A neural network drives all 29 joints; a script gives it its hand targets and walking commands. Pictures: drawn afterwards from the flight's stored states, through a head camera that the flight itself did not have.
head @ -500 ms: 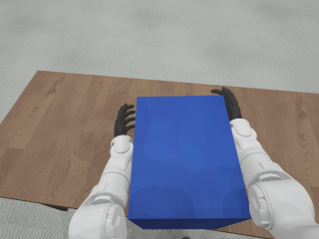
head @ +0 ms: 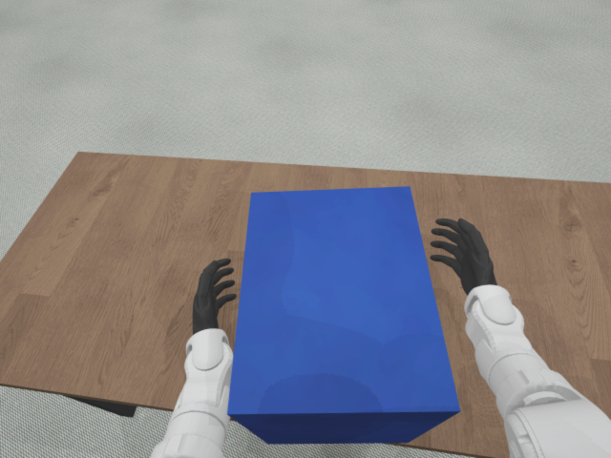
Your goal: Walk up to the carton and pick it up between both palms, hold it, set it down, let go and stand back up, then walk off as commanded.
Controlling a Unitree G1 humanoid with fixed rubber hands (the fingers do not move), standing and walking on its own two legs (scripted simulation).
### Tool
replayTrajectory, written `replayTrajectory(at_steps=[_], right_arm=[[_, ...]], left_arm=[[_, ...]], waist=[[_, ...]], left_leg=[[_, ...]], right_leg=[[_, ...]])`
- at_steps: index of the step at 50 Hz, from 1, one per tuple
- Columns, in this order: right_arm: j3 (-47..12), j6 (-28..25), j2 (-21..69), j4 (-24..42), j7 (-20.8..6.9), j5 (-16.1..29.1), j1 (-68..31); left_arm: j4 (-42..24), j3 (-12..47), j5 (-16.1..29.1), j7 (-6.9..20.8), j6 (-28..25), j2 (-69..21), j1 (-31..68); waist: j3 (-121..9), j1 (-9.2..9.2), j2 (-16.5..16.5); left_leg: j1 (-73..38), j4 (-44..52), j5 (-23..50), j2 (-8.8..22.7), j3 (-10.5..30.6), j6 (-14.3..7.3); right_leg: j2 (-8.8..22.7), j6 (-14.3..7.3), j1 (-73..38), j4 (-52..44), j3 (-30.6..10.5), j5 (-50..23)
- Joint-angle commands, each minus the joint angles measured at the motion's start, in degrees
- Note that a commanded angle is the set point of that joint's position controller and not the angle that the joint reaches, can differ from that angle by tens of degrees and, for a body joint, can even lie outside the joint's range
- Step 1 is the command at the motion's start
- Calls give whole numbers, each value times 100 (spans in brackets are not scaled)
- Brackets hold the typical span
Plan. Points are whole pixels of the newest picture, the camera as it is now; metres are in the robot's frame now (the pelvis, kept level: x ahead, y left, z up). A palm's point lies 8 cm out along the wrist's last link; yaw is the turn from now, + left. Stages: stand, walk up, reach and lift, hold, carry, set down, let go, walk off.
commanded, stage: set down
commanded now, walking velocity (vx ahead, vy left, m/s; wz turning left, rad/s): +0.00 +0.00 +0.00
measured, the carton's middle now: (333, 324) +0.29 +0.00 -0.01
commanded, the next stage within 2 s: none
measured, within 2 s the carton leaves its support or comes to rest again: neither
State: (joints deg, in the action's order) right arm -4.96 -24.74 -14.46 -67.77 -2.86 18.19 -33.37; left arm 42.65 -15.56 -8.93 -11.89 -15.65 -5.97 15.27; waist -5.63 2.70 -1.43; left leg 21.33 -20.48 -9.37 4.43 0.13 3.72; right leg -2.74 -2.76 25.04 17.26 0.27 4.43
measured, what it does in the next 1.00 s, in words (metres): stands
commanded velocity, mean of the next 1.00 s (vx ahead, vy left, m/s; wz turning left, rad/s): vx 0.00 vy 0.00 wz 0.00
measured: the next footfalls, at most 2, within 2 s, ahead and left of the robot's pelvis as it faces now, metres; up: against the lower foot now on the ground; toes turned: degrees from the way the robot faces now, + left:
none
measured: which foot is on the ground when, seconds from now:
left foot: down 0.00-1.00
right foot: down 0.00-1.00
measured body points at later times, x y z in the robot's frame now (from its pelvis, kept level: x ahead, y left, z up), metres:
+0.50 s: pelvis -0.01 +0.00 +0.00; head +0.03 +0.01 +0.45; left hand +0.28 +0.20 -0.03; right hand +0.34 -0.20 -0.01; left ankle -0.03 +0.17 -0.75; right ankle +0.03 -0.08 -0.75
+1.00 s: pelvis -0.01 +0.01 +0.00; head -0.02 +0.03 +0.45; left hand +0.19 +0.19 -0.02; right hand +0.23 -0.23 -0.01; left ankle -0.03 +0.17 -0.75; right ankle +0.03 -0.08 -0.75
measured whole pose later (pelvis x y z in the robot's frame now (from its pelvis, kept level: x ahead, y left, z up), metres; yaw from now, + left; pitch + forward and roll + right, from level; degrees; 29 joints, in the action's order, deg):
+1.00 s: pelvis -0.01 +0.01 +0.00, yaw +0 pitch +2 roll +0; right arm -5.0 -22.3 -19.7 -41.2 -12.0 21.2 3.7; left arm 15.9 -0.3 -3.6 -12.6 -9.5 -2.5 -15.6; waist -3.9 2.7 3.1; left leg 9.8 -20.5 -12.4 4.3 0.1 4.0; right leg -2.7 -3.0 15.4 21.0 0.2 7.4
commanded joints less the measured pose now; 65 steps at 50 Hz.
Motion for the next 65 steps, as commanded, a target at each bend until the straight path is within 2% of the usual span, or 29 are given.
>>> replayTrajectory(at_steps=[1,2,4,6,8,9,13,14,15,16,18,20,21,23,29,31,32,33,35,39,41,45,46,51,55,57,59,62,65], right_arm=[[-282,22,-1332,1589,-226,68,-1301],[-278,147,-1267,1643,-261,93,-1541],[-149,369,-1282,1484,-329,22,-1584],[-235,542,-1192,1352,-342,16,-1557],[-202,650,-1137,1520,-348,52,-1705],[-264,599,-1095,1495,-366,107,-1062],[-253,615,-1079,1264,-350,166,-774],[-129,569,-1017,1292,-346,115,-360],[-46,568,-1037,1193,-340,97,-797],[-9,479,-1121,1208,-382,184,-57],[57,437,-1208,1141,-432,187,-508],[199,291,-1402,1160,-503,228,-249],[113,162,-1387,1143,-570,317,518],[261,-17,-1518,1493,-573,285,241],[60,-630,-1950,2452,-539,654,2228],[18,-667,-1977,2560,-534,677,2574],[161,-660,-1939,2383,-544,539,2269],[71,-640,-1881,2637,-540,517,2548],[138,-606,-1906,2961,-630,458,2478],[189,-382,-1723,3439,-753,408,2897],[302,-182,-1711,3302,-832,340,2860],[493,60,-1821,3211,-933,266,3526],[636,114,-1748,3301,-926,211,3017],[900,390,-1662,3489,-989,122,3159],[1027,566,-1657,3632,-1030,125,3168],[985,566,-1711,3741,-977,95,3468],[930,525,-1695,3667,-976,113,3810],[868,601,-1679,3616,-914,69,3913],[908,536,-1665,3779,-835,-43,4206]], left_arm=[[-997,769,947,51,-372,946,1563],[-703,803,1108,65,-390,1109,1819],[-428,823,1170,37,-323,1135,2054],[-45,694,1135,55,-186,1166,2016],[61,667,1171,57,-113,1259,2163],[-290,719,1071,43,-59,1123,1531],[-167,616,716,99,231,1059,1471],[-625,703,605,87,250,895,1199],[-564,628,532,92,251,1037,1712],[-973,732,472,60,264,860,970],[-1234,795,488,30,159,987,1571],[-1667,1085,621,-17,57,906,1331],[-2050,1272,614,-19,-1,702,441],[-2164,1347,681,-37,-130,777,612],[-3178,1698,742,120,-11,378,-1933],[-3206,1709,641,170,118,320,-2314],[-2804,1706,601,177,161,380,-1997],[-2921,1664,619,167,236,459,-2268],[-3250,1709,637,85,282,525,-2194],[-3754,1961,730,-29,286,540,-2399],[-3568,1968,746,-83,314,587,-2156],[-3889,2049,734,-140,463,475,-2727],[-3857,2051,791,-149,484,643,-2156],[-3764,2185,811,-243,833,519,-2181],[-3883,2222,778,-310,1040,449,-2108],[-3860,2227,721,-248,1133,414,-2465],[-4013,2208,659,-231,1124,394,-2732],[-3925,2135,629,-121,1179,493,-2783],[-3941,2143,562,-75,1136,497,-3127]], waist=[[-2144,369,809],[-1977,446,1087],[-1707,444,1220],[-1396,516,1432],[-1591,540,1339],[-1593,531,1178],[-1331,534,612],[-1621,405,397],[-1589,483,257],[-1475,362,94],[-1629,338,-72],[-1724,128,-83],[-1702,73,-100],[-2166,32,-55],[-1936,-281,652],[-1501,-283,740],[-1059,-219,704],[-849,-174,859],[-550,-70,782],[-64,-50,810],[257,-57,822],[155,-193,889],[34,-180,814],[292,-232,509],[335,-250,401],[239,-261,536],[60,-269,378],[314,-303,555],[249,-374,563]], left_leg=[[419,-58,360,-416,-463,-173],[557,-51,-43,-426,-536,-267],[721,7,-530,-419,-482,-338],[730,-40,-493,-419,-511,-392],[893,-37,-623,-450,-463,-386],[581,-70,-234,-435,-430,-345],[310,46,-192,-470,-365,-225],[148,67,-71,-469,-292,-171],[261,63,-242,-504,-373,-136],[28,102,40,-475,-246,-86],[104,98,-45,-503,-297,-41],[-42,74,63,-487,-225,-7],[-393,27,640,-457,-205,14],[-564,-76,940,-454,-209,89],[-1077,-324,3110,-522,-93,118],[-1089,-232,3080,-543,-79,90],[-834,-67,2377,-571,-94,51],[-836,-27,2156,-583,-124,-31],[-863,135,1500,-566,-169,-90],[-1044,297,867,-517,-195,-172],[-726,439,28,-519,-270,-265],[-865,489,-225,-485,-258,-317],[-702,489,-490,-510,-282,-323],[-643,508,-1520,-497,-216,-322],[-600,481,-1505,-475,-175,-285],[-908,486,-1089,-471,-228,-254],[-1080,415,-536,-478,-234,-222],[-1107,436,-532,-509,-282,-247],[-1255,461,-116,-502,-263,-222]], right_leg=[[23,87,-2657,418,-271,208],[86,139,-2483,325,-347,857],[212,181,-2325,213,-560,1968],[304,239,-2377,159,-674,2197],[397,242,-2463,145,-867,2501],[373,257,-2566,155,-860,2106],[352,197,-2613,131,-794,1700],[342,171,-2750,120,-809,1547],[349,185,-2679,161,-794,1521],[284,172,-2787,188,-669,1183],[242,122,-2728,284,-579,1005],[161,76,-2644,365,-393,644],[77,29,-2808,443,-227,-161],[-26,-51,-2728,491,-118,-508],[-160,6,-3828,674,0,-3167],[-165,25,-3895,648,-5,-3193],[-95,15,-3583,474,-55,-2380],[-43,57,-3594,442,-66,-2240],[-21,39,-3200,251,-70,-1056],[26,-10,-2658,14,-154,-117],[116,-2,-2382,-72,-236,743],[199,25,-2506,-99,-343,839],[236,35,-2377,-56,-407,1028],[355,-15,-1965,-101,-452,2182],[358,-69,-1959,-30,-438,2168],[293,-47,-2036,-51,-296,1510],[252,-87,-2210,51,-273,805],[242,-35,-2215,-5,-284,813],[179,-36,-2361,15,-174,256]])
